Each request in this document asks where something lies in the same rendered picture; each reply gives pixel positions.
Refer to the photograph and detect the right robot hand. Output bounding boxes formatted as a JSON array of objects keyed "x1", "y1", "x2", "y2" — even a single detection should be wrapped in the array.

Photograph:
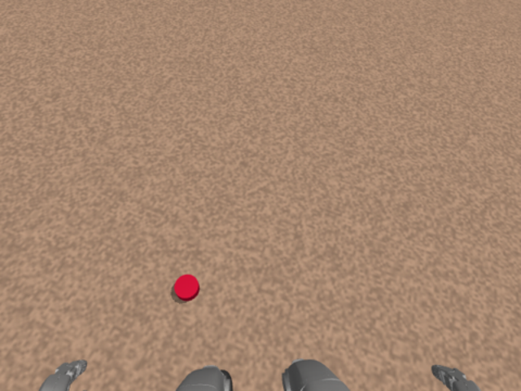
[{"x1": 431, "y1": 365, "x2": 481, "y2": 391}]

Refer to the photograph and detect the tin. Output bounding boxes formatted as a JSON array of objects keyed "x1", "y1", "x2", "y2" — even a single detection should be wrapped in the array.
[{"x1": 174, "y1": 275, "x2": 199, "y2": 301}]

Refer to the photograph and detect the left robot hand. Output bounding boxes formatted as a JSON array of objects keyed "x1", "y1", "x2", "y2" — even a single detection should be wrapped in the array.
[{"x1": 38, "y1": 360, "x2": 87, "y2": 391}]

